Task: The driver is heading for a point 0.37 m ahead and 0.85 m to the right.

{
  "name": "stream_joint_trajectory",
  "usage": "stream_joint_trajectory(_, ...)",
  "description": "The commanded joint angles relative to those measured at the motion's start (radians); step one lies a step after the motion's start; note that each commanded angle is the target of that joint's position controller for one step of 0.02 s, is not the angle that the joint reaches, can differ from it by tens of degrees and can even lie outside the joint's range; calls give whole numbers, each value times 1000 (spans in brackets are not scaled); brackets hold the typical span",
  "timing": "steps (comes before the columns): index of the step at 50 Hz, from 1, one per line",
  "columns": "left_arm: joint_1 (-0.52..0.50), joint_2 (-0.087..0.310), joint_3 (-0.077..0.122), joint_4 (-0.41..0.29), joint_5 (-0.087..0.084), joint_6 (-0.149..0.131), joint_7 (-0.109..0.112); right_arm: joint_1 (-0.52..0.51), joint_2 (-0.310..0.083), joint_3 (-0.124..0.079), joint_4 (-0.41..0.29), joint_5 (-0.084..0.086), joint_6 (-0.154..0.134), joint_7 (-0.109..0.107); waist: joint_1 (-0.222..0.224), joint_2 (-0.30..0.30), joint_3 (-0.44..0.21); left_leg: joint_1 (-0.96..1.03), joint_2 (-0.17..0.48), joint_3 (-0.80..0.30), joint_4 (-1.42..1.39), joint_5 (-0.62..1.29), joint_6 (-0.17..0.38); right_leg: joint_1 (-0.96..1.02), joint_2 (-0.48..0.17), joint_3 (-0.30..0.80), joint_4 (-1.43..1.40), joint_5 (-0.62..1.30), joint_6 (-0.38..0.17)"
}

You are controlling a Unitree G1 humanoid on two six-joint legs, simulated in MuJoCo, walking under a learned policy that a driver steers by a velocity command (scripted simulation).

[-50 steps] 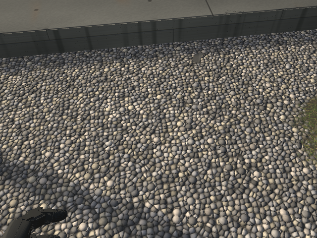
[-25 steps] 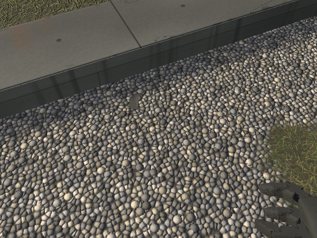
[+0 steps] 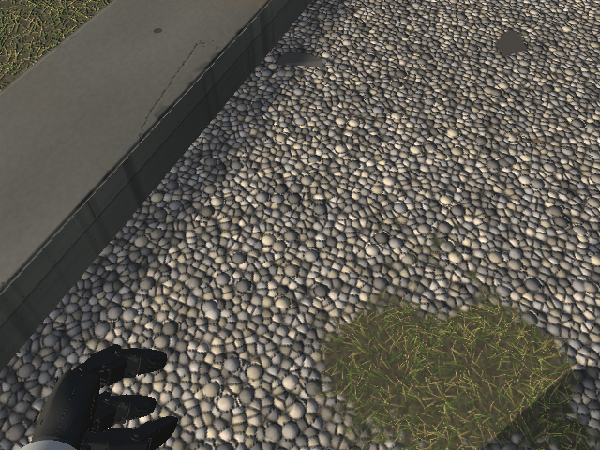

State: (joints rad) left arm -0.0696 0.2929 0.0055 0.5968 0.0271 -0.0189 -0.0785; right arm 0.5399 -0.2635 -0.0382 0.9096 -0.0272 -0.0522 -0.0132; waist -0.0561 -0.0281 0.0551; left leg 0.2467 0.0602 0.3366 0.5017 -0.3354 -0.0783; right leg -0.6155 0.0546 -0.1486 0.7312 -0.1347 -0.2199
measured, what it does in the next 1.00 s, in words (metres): walks ahead, turning right: right foot, then left foot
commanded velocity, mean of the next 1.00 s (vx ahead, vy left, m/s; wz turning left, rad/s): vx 1.00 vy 0.00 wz -0.53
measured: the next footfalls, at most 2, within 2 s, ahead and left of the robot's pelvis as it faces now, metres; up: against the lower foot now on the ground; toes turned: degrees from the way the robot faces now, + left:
right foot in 0.02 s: +0.19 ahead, -0.01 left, +0.00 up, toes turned -4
left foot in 0.44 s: +0.66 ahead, +0.07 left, +0.00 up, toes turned -11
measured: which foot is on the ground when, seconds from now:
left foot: down 0.00-0.00, up 0.02-0.42, down 0.44-0.90, up 0.92-1.00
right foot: up 0.00-0.00, down 0.02-0.46, up 0.48-0.88, down 0.90-1.00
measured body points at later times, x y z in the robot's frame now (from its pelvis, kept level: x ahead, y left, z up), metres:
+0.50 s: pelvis +0.49 +0.00 +0.01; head +0.52 -0.02 +0.46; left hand +0.53 +0.29 -0.11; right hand +0.62 -0.29 -0.08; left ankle +0.62 +0.07 -0.70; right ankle +0.22 -0.02 -0.60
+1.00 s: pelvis +0.95 -0.19 +0.01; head +0.98 -0.21 +0.46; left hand +1.18 +0.00 -0.11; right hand +0.89 -0.46 -0.11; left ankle +0.85 +0.03 -0.56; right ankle +0.99 -0.23 -0.70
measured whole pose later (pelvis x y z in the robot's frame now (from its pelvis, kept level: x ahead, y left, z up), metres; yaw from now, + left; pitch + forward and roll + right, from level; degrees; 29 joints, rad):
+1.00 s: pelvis +0.95 -0.19 +0.01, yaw -33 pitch +1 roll -1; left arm 0.25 0.31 0.06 0.82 0.02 -0.03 -0.01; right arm 0.27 -0.25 -0.01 0.78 -0.03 -0.08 0.00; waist 0.01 0.01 0.06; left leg -0.26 0.05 0.00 1.37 -0.36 -0.02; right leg -0.40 0.20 -0.03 0.60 -0.22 -0.18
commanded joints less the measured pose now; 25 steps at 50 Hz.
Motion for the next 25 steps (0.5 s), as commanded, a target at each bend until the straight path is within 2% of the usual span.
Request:
stream_joint_trajectory(1, 505, 247, 127, 142, -33, 16, 63, -226, -193, -47, -173, -13, 6, 12, 268, -114, -161, -713, 4, -83, 902, 147, 71, 870, -34, 271, -121, -126, -89)
stream_joint_trajectory(2, 408, 349, 137, 76, 5, 33, 62, -159, -146, -30, -289, -1, -9, 11, 139, -210, -287, -1051, -82, -235, 1190, -185, 27, 1086, -256, 805, -237, -84, -271)
stream_joint_trajectory(3, 482, 311, 136, 65, 11, 37, 78, -238, -177, -21, -318, 4, -36, 12, 193, -40, -343, -1125, -44, -388, 1161, -111, 40, 1076, -302, 949, -404, -225, -282)
stream_joint_trajectory(4, 461, 252, 126, 100, 5, 23, 89, -262, -171, -12, -308, 7, -48, 12, 154, 54, -185, -1131, 7, -396, 1042, -51, 51, 918, -300, 904, -479, -230, -237)
stream_joint_trajectory(5, 432, 209, 113, 122, 1, 2, 96, -278, -159, -7, -295, -3, -46, 9, 98, 119, -76, -1067, 49, -388, 932, -28, 51, 738, -263, 805, -490, -147, -195)
stream_joint_trajectory(7, 370, 147, 83, 128, -5, -40, 108, -232, -139, 3, -266, -39, -8, 14, 13, 134, -30, -912, 93, -388, 808, -40, 35, 501, -184, 638, -495, 3, -151)
stream_joint_trajectory(8, 379, 120, 71, 140, -13, -56, 104, -235, -126, 6, -262, -44, 8, 21, 2, 127, -19, -871, 109, -382, 740, -58, 24, 426, -156, 592, -512, 30, -141)
stream_joint_trajectory(9, 387, 109, 66, 154, -17, -68, 97, -262, -103, 12, -266, -42, 17, 31, 3, 126, -6, -863, 117, -365, 669, -49, 20, 383, -123, 534, -543, 20, -125)
stream_joint_trajectory(10, 416, 121, 68, 164, -16, -79, 91, -335, -83, 23, -305, -36, 18, 37, 23, 77, 30, -866, 124, -342, 575, 11, 18, 334, -119, 515, -575, 92, -128)
stream_joint_trajectory(12, 441, 114, 70, 185, -20, -91, 80, -473, -58, 37, -350, -20, 7, 45, 66, 64, 76, -839, 110, -309, 368, 227, 37, 307, -65, 423, -604, 218, -86)
stream_joint_trajectory(13, 455, 118, 72, 193, -25, -96, 74, -504, -52, 40, -353, -13, 2, 50, 84, 65, 66, -788, 86, -289, 279, 344, 52, 312, -45, 390, -618, 267, -61)
stream_joint_trajectory(15, 507, 128, 73, 222, -41, -106, 68, -545, -55, 38, -354, 3, -4, 57, 121, 59, 48, -703, 40, -259, 158, 530, 91, 375, -75, 381, -667, 386, -27)
stream_joint_trajectory(17, 529, 155, 77, 246, -35, -107, 73, -572, -77, 30, -361, 7, -4, 51, 130, 38, 35, -696, 2, -251, 80, 528, 126, 524, -108, 366, -637, 560, -5)
stream_joint_trajectory(18, 539, 173, 78, 256, -28, -106, 77, -565, -96, 22, -359, 2, -4, 46, 122, 28, 4, -681, -38, -233, 61, 466, 143, 611, -117, 350, -576, 753, 9)
stream_joint_trajectory(19, 546, 196, 83, 264, -20, -102, 83, -527, -118, 12, -352, -2, -6, 39, 97, -11, -37, -632, -73, -230, 55, 390, 155, 673, -139, 347, -484, 928, 26)
stream_joint_trajectory(20, 541, 217, 87, 271, -4, -95, 88, -415, -156, -7, -322, 1, -8, 28, 34, -39, -107, -527, -102, -248, 62, 306, 169, 712, -159, 348, -339, 1054, 44)
stream_joint_trajectory(21, 505, 236, 91, 273, 12, -84, 93, -233, -190, -27, -268, 6, -6, 13, -69, -50, -187, -352, -109, -253, 54, 230, 181, 673, -157, 329, -124, 1068, 57)
stream_joint_trajectory(22, 438, 211, 85, 261, 25, -79, 96, -11, -234, -48, -206, -1, -1, -8, -187, -40, -256, -106, -32, -313, 90, 130, 206, 494, -118, 304, 166, 906, 65)
stream_joint_trajectory(23, 553, 53, 49, 217, -22, -86, 89, 62, -343, -82, -192, -45, -4, -14, -109, 262, -393, 187, 278, -802, 55, -121, 351, 130, 43, 229, 690, 159, 123)
stream_joint_trajectory(24, 540, 73, 39, 213, -20, -101, 84, 28, -285, -75, -184, -23, -1, 12, -96, 295, -462, 210, 333, -1198, -166, -206, 387, -33, 118, 308, 793, -287, 106)
stream_joint_trajectory(25, 435, 96, 41, 197, -17, -98, 89, -105, -214, -64, -192, -15, -5, 19, -55, 184, -250, 56, 305, -1057, -195, -256, 374, -132, 17, 314, 783, -196, 93)
Keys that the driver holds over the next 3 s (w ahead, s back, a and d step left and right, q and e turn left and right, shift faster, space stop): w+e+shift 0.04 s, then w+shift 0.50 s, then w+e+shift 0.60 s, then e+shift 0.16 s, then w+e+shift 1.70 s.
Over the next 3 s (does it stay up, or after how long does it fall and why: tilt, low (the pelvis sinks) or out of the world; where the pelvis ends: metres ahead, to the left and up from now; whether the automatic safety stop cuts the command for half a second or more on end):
stays up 1.14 -1.67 0.03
